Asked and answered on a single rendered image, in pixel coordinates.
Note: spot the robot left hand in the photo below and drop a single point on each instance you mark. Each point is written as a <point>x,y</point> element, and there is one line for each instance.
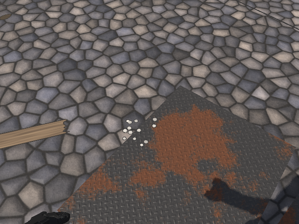
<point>49,218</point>

